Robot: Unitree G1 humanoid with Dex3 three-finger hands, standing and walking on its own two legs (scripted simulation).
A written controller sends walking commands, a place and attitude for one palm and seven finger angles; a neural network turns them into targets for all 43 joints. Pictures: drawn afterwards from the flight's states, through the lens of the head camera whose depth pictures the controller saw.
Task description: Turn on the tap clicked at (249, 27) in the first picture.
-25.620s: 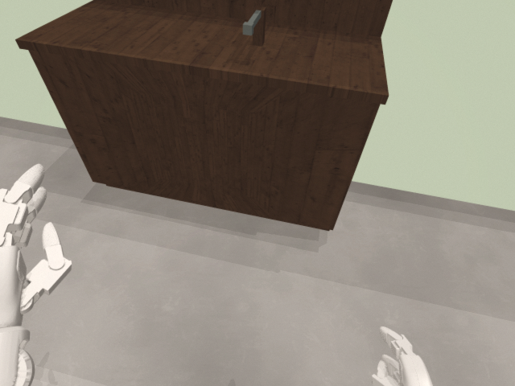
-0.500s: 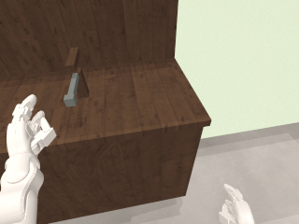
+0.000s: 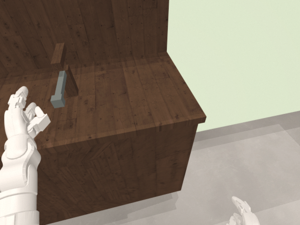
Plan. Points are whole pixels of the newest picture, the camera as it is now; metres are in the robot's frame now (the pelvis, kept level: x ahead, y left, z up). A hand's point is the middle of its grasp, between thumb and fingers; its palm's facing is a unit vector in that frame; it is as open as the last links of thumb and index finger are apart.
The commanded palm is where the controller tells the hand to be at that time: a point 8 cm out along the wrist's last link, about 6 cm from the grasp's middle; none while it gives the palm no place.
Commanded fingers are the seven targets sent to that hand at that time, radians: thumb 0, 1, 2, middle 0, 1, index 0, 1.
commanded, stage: reach beside the lever's end, fingers flat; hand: left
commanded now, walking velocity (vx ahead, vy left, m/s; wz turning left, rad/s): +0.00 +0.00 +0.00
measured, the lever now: (58, 101) +0.39 +0.31 +0.13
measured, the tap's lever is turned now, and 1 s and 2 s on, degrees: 0 0 17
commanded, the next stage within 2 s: push the lever round in 0.88 s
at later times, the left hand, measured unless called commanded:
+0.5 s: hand (48, 107) +0.37 +0.33 +0.13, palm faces +0.56 -0.83 -0.07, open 7.8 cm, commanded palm +0.32 +0.36 +0.13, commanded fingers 0.00 0.90 0.90 -0.15 -0.15 -0.15 -0.15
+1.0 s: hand (44, 109) +0.36 +0.33 +0.13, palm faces +0.54 -0.84 -0.05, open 7.8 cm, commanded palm +0.31 +0.36 +0.13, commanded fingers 0.00 0.90 0.90 -0.15 -0.15 -0.15 -0.15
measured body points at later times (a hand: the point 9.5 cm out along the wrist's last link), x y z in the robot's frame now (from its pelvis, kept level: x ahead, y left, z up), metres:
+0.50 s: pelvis +0.00 +0.00 +0.00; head +0.02 -0.01 +0.44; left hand +0.33 +0.37 +0.14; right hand +0.11 -0.26 -0.12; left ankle +0.01 +0.11 -0.73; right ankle -0.01 -0.08 -0.73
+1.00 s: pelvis -0.01 +0.01 +0.00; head +0.01 +0.01 +0.45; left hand +0.32 +0.37 +0.14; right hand +0.13 -0.24 -0.11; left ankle +0.01 +0.11 -0.73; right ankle -0.01 -0.08 -0.73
